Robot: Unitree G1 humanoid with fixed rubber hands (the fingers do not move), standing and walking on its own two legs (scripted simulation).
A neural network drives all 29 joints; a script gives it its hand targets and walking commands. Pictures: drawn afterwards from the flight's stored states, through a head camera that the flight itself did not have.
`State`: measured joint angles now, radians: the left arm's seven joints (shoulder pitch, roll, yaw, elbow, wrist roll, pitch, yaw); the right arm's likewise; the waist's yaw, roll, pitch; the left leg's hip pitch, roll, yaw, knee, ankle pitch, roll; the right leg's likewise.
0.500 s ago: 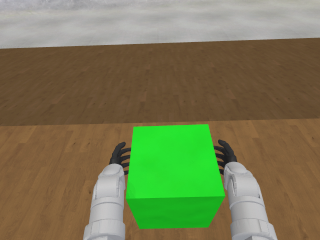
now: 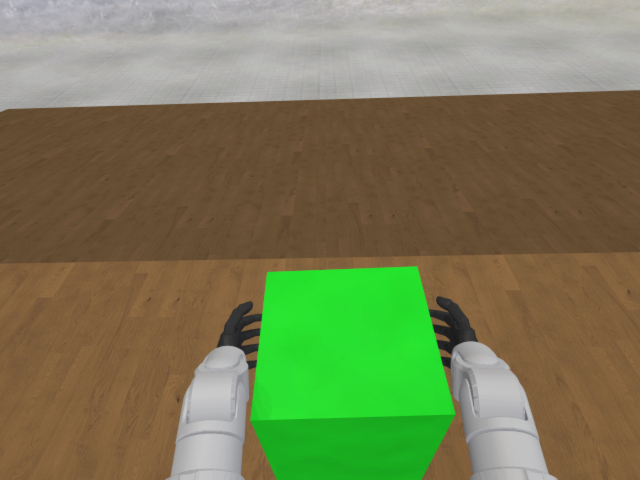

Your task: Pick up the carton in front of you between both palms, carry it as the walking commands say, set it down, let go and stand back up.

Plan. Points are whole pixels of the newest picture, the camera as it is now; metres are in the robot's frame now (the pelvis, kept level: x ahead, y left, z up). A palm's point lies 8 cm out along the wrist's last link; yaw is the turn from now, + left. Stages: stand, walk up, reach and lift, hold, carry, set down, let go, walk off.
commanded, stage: reach and lift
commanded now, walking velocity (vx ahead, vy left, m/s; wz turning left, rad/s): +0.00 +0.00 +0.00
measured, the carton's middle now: (345, 378) +0.29 +0.00 -0.04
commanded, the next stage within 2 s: hold in 0.06 s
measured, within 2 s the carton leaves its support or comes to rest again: neither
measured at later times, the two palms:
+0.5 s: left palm (226, 360) +0.27 +0.15 +0.04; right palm (467, 358) +0.27 -0.15 +0.05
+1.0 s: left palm (229, 352) +0.28 +0.15 +0.05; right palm (467, 348) +0.28 -0.15 +0.05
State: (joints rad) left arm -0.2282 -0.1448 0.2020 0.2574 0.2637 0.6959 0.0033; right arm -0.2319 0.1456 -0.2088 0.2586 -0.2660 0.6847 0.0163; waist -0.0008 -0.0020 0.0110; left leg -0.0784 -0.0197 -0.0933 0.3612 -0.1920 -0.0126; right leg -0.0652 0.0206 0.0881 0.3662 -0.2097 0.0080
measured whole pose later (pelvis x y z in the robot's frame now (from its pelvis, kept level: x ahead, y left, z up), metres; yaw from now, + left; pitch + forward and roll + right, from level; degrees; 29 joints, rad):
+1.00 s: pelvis +0.00 +0.00 +0.00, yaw +0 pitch -7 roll +0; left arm -0.23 -0.15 0.19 0.18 0.26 0.78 0.00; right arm -0.23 0.15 -0.19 0.18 -0.26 0.76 0.02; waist 0.00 0.00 0.03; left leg -0.03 -0.02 -0.09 0.33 -0.18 -0.01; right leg -0.02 0.02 0.09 0.34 -0.20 0.01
